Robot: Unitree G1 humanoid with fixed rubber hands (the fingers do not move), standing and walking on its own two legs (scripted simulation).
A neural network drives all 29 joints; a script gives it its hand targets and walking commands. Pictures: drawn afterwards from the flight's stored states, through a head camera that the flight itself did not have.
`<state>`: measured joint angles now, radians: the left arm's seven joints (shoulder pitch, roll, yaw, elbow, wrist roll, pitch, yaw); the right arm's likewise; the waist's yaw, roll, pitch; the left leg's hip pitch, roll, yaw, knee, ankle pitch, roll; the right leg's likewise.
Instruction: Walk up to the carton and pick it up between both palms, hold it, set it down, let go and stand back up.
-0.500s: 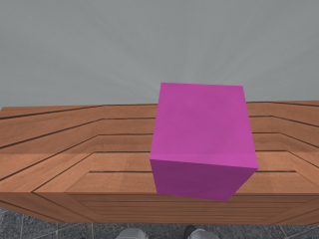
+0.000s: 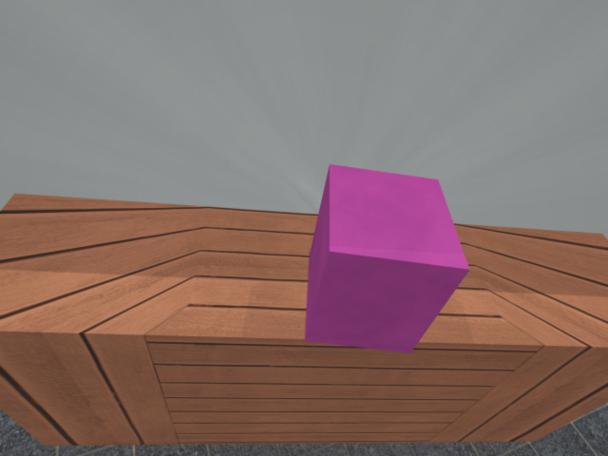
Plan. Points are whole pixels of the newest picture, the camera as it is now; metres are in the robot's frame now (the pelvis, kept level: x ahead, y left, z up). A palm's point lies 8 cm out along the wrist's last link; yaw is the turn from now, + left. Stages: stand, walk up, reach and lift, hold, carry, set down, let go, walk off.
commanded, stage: walk up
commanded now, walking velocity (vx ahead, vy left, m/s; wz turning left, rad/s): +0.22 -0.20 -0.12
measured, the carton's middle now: (370, 260) +0.46 -0.12 -0.03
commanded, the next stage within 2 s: none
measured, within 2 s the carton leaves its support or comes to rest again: neither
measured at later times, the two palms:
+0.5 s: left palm out of the picture -0.10 +0.12 -0.11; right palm out of the picture -0.06 -0.33 -0.17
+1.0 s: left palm out of the picture -0.09 +0.17 -0.16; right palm (445, 450) +0.19 -0.23 -0.15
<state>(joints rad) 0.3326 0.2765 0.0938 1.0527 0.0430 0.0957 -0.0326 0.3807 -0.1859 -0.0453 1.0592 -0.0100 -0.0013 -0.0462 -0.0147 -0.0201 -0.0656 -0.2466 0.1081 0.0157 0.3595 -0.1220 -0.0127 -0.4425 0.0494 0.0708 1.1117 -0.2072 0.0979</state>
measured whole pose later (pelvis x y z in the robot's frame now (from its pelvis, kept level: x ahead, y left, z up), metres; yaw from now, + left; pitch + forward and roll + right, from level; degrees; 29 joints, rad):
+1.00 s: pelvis +0.06 -0.01 -0.03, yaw -1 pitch +1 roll +2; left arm 0.56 0.10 0.01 1.15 0.02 -0.06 0.04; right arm 0.09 -0.16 -0.05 0.98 -0.02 -0.04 0.00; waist 0.08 -0.05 0.04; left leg -0.36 0.01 0.12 0.54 -0.18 0.01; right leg -0.09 -0.13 -0.05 0.61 -0.49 0.03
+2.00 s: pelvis +0.10 -0.11 -0.01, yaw -1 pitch -2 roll +6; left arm 0.27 0.15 0.00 0.99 -0.01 -0.01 0.04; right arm 0.25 -0.22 -0.08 1.10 0.00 0.11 -0.03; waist 0.01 0.04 0.09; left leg -0.31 -0.04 -0.06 0.99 -0.31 -0.06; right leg -0.23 0.01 -0.14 0.37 -0.13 -0.08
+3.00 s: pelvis +0.06 -0.13 -0.02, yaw -2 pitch -1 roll +2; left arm 0.37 0.13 0.02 1.11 0.02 0.01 0.04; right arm 0.19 -0.12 -0.03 1.05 -0.01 -0.01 -0.05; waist 0.01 -0.05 0.05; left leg -0.24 0.00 0.13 0.49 -0.23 0.03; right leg -0.18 -0.06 0.00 0.72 -0.55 0.02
